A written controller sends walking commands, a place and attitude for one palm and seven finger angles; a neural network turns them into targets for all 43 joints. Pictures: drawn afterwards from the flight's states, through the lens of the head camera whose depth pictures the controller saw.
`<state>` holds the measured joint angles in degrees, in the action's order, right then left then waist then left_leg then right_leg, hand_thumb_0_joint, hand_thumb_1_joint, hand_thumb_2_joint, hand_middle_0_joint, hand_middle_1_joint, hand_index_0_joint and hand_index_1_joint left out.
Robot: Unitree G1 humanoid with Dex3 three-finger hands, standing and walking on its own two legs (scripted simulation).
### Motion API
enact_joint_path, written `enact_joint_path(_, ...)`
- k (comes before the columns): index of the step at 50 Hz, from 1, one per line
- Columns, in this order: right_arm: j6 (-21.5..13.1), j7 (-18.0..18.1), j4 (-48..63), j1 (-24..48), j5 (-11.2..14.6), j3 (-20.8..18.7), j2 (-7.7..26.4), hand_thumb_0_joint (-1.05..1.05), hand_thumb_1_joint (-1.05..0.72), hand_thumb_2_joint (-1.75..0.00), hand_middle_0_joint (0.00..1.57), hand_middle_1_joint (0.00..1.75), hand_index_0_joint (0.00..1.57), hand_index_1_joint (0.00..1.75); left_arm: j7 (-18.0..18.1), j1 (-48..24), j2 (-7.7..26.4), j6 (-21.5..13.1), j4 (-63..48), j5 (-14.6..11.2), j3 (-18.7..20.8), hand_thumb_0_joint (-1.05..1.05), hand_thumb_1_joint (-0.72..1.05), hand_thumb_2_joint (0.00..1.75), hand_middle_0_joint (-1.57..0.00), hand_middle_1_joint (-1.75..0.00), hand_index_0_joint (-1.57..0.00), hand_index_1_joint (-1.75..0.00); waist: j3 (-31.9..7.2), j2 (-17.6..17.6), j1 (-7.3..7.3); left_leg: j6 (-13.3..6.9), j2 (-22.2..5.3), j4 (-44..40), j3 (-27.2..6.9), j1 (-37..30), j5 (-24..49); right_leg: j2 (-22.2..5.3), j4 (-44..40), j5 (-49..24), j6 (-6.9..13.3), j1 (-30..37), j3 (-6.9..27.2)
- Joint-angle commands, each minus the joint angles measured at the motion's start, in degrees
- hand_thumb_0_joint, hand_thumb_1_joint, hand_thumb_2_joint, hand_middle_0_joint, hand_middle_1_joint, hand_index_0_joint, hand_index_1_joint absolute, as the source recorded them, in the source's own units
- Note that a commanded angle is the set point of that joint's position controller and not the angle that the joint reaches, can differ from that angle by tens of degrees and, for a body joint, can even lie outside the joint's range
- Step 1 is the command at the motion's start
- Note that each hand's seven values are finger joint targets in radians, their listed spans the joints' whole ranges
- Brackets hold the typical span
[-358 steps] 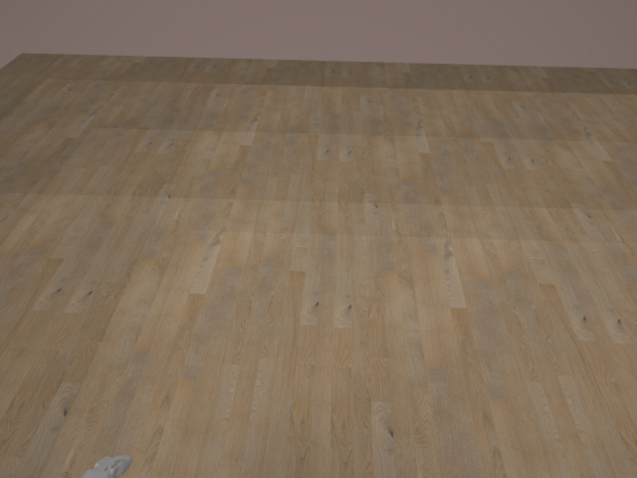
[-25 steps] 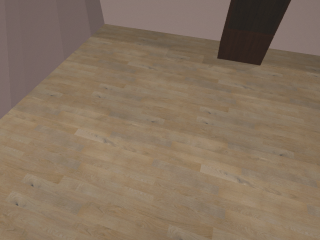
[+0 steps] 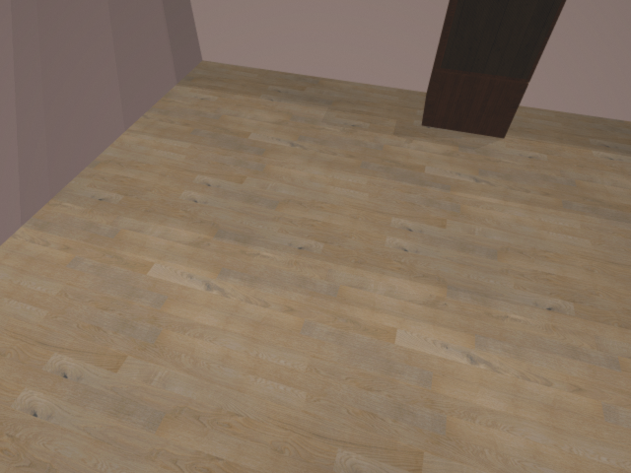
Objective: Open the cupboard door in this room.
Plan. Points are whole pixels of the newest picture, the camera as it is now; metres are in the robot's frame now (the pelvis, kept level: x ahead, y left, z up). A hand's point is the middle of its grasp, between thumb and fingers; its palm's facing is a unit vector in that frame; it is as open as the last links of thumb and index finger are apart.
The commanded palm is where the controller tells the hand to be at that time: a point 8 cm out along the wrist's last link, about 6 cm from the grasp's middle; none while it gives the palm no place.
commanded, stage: stand and wait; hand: left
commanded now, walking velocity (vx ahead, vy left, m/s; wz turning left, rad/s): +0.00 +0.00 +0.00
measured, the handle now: out of the picture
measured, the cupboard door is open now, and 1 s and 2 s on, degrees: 0 0 0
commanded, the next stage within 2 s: turn or walk to find it in 0.66 s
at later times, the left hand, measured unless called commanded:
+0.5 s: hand out of the picture -0.02 +0.15 -0.18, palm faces +0.03 -0.99 -0.16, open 7.3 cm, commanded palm none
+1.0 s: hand out of the picture +0.00 +0.17 -0.19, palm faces +0.12 -0.97 -0.20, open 7.3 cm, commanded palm none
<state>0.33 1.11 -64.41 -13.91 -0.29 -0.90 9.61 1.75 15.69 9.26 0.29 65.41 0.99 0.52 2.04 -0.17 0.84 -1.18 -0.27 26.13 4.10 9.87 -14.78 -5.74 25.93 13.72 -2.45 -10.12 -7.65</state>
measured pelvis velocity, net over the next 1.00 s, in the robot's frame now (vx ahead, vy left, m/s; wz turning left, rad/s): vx -0.01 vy -0.01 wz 0.07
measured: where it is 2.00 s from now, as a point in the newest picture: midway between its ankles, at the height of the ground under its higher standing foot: outside the picture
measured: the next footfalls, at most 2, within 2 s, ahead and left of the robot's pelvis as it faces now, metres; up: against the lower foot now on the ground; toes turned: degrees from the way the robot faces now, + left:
right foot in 1.40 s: +0.05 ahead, -0.15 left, +0.00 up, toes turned +14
left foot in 1.86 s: -0.03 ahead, +0.04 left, +0.00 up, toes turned +22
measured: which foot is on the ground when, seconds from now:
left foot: down 0.00-1.00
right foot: down 0.00-1.00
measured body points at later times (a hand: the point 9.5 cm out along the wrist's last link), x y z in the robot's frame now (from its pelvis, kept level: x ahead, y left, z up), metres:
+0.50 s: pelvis -0.01 -0.01 +0.00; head +0.00 -0.01 +0.45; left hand -0.02 +0.20 -0.16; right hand -0.03 -0.22 -0.16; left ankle -0.01 +0.10 -0.74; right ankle +0.00 -0.14 -0.74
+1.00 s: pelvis -0.01 -0.01 -0.01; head +0.02 +0.00 +0.44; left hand -0.01 +0.22 -0.17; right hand +0.01 -0.24 -0.17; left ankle -0.01 +0.10 -0.74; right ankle +0.00 -0.14 -0.74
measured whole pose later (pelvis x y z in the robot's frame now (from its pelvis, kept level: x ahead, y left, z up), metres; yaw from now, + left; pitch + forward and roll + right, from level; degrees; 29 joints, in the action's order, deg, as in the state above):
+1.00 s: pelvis -0.01 -0.01 -0.01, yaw +4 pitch +0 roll -1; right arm 2.0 0.2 -61.4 -15.5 -0.7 -2.4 8.8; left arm 1.9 14.1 8.9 1.1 60.9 1.4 2.8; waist 3.2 -0.5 0.2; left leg -0.4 -0.8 36.4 -0.1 18.6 -18.4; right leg -5.9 33.1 17.4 -1.3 -15.3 -11.7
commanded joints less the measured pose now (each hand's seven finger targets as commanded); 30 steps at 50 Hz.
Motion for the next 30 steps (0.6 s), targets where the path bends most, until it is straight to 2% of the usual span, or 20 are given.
enact_joint_path(1,-1.3,0.5,1.2,-3.2,-0.2,-0.6,5.3,0.0,-0.9,-0.9,0.2,0.3,0.2,0.3,0.3,3.0,5.1,-0.6,-1.1,-0.3,0.4,0.0,0.9,0.9,-0.2,-0.3,-0.2,-0.3,0.8,0.1,-0.33,0.0,-6.6,-6.6,-5.6,1.8,9.8,-3.0,-4.6,-5.7,1.5,0.8,4.1)
enact_joint_path(9,-1.3,0.6,-0.1,-5.3,-0.1,-0.3,3.9,0.0,-0.9,-0.9,0.2,0.3,0.2,0.3,0.4,3.6,4.5,-0.7,-0.5,-0.4,0.2,0.0,0.9,0.9,-0.2,-0.3,-0.2,-0.3,4.1,0.7,-0.25,0.3,-6.1,-8.3,-5.2,3.5,5.7,-2.6,-6.2,-3.0,1.8,0.5,4.6)
enact_joint_path(23,-1.5,0.8,-0.8,-7.8,-0.1,-0.5,2.6,0.0,-0.9,-0.9,0.2,0.3,0.2,0.3,0.5,5.1,3.4,-1.1,-0.3,-0.3,0.4,0.0,0.9,0.9,-0.2,-0.3,-0.2,-0.3,3.7,0.5,-0.48,0.2,-5.9,-8.4,-4.6,3.1,4.4,-2.2,-7.1,-2.5,2.2,0.0,5.1)
enact_joint_path(26,-1.6,0.8,-0.8,-7.8,-0.1,-0.6,2.9,0.0,-0.9,-0.9,0.2,0.3,0.2,0.3,0.5,5.3,3.4,-1.2,-0.2,-0.3,0.4,0.0,0.9,0.9,-0.2,-0.3,-0.2,-0.3,2.6,0.1,-0.55,0.1,-6.1,-8.1,-4.5,2.2,5.3,-2.2,-6.9,-3.4,2.3,0.0,5.1)
enact_joint_path(30,-1.7,0.9,-0.7,-7.5,-0.1,-0.7,3.3,0.0,-0.9,-0.9,0.2,0.3,0.2,0.3,0.4,5.3,3.7,-1.3,-0.2,-0.3,0.5,0.0,0.9,0.9,-0.2,-0.3,-0.2,-0.3,3.4,0.0,-0.46,0.1,-6.2,-8.1,-4.6,2.3,5.0,-2.0,-7.0,-3.2,2.3,-0.4,5.2)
